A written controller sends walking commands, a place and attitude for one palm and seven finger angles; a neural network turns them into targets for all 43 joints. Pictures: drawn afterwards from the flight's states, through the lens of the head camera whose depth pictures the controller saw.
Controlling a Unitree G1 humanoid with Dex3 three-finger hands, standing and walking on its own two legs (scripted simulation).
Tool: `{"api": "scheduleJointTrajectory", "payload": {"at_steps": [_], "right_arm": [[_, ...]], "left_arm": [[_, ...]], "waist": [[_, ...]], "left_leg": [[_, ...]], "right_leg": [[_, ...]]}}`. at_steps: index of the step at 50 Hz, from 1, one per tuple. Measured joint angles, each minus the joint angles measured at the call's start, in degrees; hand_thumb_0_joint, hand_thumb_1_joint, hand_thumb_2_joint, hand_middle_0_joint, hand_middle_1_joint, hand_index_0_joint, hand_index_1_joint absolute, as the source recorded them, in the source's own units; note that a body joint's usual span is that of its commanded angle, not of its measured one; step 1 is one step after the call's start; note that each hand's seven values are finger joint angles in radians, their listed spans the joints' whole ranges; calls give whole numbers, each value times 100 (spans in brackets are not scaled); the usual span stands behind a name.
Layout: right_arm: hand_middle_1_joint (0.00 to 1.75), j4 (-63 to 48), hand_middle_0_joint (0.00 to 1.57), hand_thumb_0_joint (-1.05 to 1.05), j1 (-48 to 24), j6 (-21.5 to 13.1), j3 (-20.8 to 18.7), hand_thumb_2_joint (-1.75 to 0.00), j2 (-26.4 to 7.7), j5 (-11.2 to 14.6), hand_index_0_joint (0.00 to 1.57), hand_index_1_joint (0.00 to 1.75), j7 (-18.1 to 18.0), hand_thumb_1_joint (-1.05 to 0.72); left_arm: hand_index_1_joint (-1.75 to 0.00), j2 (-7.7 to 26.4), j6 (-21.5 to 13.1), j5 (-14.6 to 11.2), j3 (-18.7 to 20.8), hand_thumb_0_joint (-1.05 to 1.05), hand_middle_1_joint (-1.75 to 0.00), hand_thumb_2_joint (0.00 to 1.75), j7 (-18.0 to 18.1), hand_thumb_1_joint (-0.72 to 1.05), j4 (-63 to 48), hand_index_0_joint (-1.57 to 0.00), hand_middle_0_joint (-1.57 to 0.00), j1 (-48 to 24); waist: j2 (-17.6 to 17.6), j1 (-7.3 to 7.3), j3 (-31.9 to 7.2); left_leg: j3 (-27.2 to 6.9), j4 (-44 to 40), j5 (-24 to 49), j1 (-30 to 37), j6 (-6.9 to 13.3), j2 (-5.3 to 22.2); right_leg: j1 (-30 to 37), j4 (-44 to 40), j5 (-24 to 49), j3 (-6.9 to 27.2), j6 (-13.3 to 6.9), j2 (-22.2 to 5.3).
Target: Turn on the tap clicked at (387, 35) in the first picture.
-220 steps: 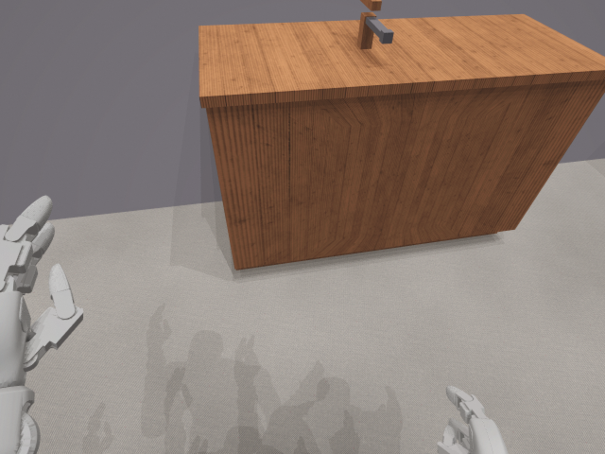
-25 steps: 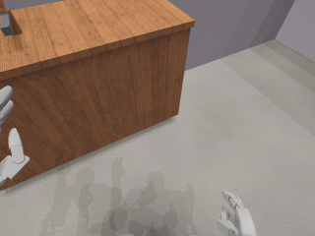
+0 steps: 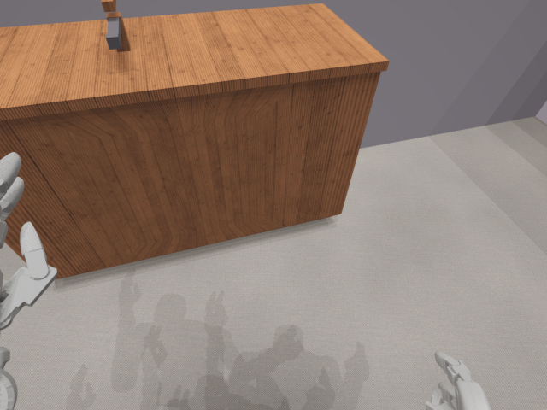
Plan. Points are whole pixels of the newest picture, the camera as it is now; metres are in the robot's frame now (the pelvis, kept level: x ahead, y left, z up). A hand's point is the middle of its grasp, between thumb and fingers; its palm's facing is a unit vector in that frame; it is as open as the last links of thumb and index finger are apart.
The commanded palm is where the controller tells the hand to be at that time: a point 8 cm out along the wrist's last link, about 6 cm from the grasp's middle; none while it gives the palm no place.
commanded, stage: take the last steps up to it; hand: left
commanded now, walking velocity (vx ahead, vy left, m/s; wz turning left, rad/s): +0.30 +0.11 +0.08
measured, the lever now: (113, 41) +0.87 +0.46 +0.12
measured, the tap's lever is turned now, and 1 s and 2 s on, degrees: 0 0 0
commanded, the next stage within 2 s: none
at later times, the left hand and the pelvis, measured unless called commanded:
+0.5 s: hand (63, 264) +0.23 +0.25 +0.17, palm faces +0.43 -0.79 -0.43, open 7.4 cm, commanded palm +0.16 +0.29 +0.17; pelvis +0.01 +0.01 -0.01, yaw +2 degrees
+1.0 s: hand (78, 183) +0.33 +0.27 +0.18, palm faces +0.37 -0.79 -0.49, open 7.4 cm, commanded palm +0.28 +0.32 +0.17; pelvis +0.12 +0.04 -0.01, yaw +0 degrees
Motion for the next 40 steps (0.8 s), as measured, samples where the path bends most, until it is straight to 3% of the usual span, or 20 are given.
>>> {"api": "scheduleJointTrajectory", "payload": {"at_steps": [2,5,7,9,12,17,19,21,23,25,28,34,36,40], "right_arm": [[30,-56,20,1,48,-29,28,-90,8,17,20,30,-2,-91],[30,-34,20,1,57,-152,69,-90,193,32,20,30,-7,-91],[30,94,20,1,133,-230,131,-90,424,63,20,30,51,-91],[30,211,20,1,214,-265,230,-90,624,87,20,30,111,-91],[30,339,20,1,285,-314,388,-90,824,79,20,30,154,-90],[31,420,20,1,283,-328,556,-90,924,19,21,30,131,-90],[31,420,20,1,192,-283,550,-90,845,16,21,30,123,-90],[31,541,21,1,18,-188,461,-90,697,29,21,30,148,-90],[31,629,21,1,-122,-85,379,-90,539,37,21,30,172,-90],[31,603,20,1,-190,-20,307,-90,397,44,21,30,165,-90],[30,441,20,1,-176,2,188,-90,246,47,21,30,113,-90],[30,113,20,1,26,-101,-47,-90,-24,37,20,30,-10,-91],[30,25,20,1,50,-141,-107,-90,-65,58,20,30,-64,-91],[30,64,19,1,-143,-192,-44,-90,295,83,20,30,-43,-91]], "left_arm": [[-30,-89,9,-12,-21,1,-31,90,39,89,-17,-22,-21,-66],[-30,-206,-41,49,-91,1,-31,90,62,89,189,-21,-21,-351],[-30,-171,-66,166,-104,1,-31,90,-24,89,430,-21,-21,-482],[-30,-147,-66,208,-102,1,-31,90,-96,89,541,-21,-21,-489],[-30,-178,-79,185,-86,1,-31,90,-157,89,501,-21,-21,-340],[-30,-95,-55,166,-59,1,-31,90,-178,90,548,-21,-21,-268],[-30,-60,-27,197,-64,1,-31,90,-174,90,633,-21,-21,-411],[-30,-116,-3,184,-146,1,-31,90,-211,89,749,-21,-21,-627],[-30,-191,-23,136,-168,1,-31,90,-249,89,772,-21,-21,-638],[-30,-229,-71,119,-134,1,-31,90,-267,89,670,-21,-21,-446],[-30,-148,-140,110,-52,1,-31,90,-250,89,384,-22,-21,-90],[-30,-28,-174,95,43,1,-31,90,-88,89,-85,-22,-22,124],[-30,-22,-188,84,79,1,-31,90,-43,89,-137,-22,-21,4],[-30,2,-179,102,165,1,-31,90,-37,89,276,-21,-21,-437]], "waist": [[25,38,-23],[102,13,48],[154,-47,-35],[224,-63,-124],[375,-12,-153],[594,93,-50],[701,84,30],[759,62,158],[682,43,238],[583,-40,271],[356,-141,295],[131,-65,299],[164,-45,284],[87,-98,270]], "left_leg": [[35,-710,88,341,103,5],[-50,-724,1081,355,132,37],[-166,-669,990,363,125,48],[-248,-765,962,398,117,70],[-257,-947,1044,481,69,142],[-203,-722,873,421,-62,248],[-240,-94,504,129,-6,308],[-419,1160,133,-395,10,222],[-470,2210,229,-871,-51,117],[-410,2538,454,-1190,-111,150],[-238,1769,655,-1248,-120,272],[82,-351,1043,-483,-51,286],[145,-750,1478,-206,17,261],[208,-394,1118,-196,104,220]], "right_leg": [[-121,286,-154,-6,67,-19],[-550,1740,-1410,420,317,133],[-869,2839,-1516,660,408,244],[-1036,3314,-1381,710,485,266],[-907,2881,-1275,654,558,267],[20,908,-1190,448,592,394],[183,489,-576,403,333,472],[93,749,-537,353,135,450],[141,726,-645,403,95,401],[246,505,-590,443,141,362],[391,213,-498,489,196,269],[573,300,-756,577,391,147],[520,701,-1044,612,472,130],[-186,2752,-1970,898,443,258]]}}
